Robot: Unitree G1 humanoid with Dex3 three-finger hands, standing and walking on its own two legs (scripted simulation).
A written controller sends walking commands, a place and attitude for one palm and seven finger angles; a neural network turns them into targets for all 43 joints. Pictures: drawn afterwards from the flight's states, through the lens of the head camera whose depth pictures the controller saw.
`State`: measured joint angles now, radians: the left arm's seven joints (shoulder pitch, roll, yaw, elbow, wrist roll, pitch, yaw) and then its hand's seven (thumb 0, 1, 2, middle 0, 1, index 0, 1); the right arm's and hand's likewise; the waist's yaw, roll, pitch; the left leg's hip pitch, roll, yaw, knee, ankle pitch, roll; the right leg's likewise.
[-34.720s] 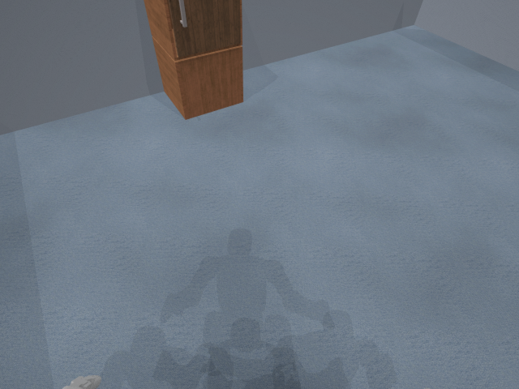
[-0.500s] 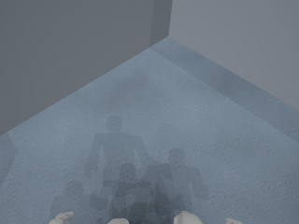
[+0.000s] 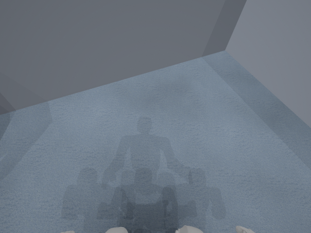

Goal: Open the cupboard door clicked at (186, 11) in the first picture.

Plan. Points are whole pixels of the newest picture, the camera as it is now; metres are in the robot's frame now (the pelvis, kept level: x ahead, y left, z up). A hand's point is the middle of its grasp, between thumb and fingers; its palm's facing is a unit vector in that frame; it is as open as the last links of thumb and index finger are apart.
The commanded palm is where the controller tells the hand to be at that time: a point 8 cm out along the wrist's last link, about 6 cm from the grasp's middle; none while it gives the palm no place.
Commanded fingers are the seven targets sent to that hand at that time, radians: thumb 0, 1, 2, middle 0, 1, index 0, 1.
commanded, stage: turn to face it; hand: left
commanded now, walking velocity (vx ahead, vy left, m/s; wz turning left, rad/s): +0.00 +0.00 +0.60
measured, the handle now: out of the picture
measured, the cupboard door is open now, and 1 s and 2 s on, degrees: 43 43 43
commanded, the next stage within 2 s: take the last steps up to it in 1.90 s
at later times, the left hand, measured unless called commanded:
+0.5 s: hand out of the picture +0.01 +0.16 -0.15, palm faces +0.31 -0.92 -0.24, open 7.4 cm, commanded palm none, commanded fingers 0.00 0.90 0.90 -0.20 -0.30 -0.20 -0.30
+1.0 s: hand out of the picture -0.01 +0.17 -0.14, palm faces +0.56 -0.77 -0.30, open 7.4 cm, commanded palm none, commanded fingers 0.00 0.90 0.90 -0.20 -0.30 -0.20 -0.30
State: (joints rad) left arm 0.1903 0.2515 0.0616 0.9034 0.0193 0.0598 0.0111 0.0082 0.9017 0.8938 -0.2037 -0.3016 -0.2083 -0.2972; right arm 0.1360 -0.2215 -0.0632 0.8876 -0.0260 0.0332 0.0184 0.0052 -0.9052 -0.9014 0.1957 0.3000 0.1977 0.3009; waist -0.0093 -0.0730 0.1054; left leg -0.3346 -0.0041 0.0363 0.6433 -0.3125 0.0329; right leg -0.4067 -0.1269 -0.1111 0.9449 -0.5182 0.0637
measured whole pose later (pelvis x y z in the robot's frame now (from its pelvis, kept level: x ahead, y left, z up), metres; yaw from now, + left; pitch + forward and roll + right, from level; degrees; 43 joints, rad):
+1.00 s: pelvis +0.02 -0.07 +0.01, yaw +36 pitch +1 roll +0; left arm 0.15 0.23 0.05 0.85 0.02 0.01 0.02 0.01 0.91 0.89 -0.20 -0.30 -0.20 -0.30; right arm 0.16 -0.25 -0.09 0.92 -0.02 0.07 0.01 0.01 -0.90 -0.90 0.20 0.30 0.20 0.30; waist -0.02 0.04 0.10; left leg -0.47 -0.04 -0.10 0.92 -0.46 -0.03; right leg -0.29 -0.05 -0.07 0.61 -0.32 0.00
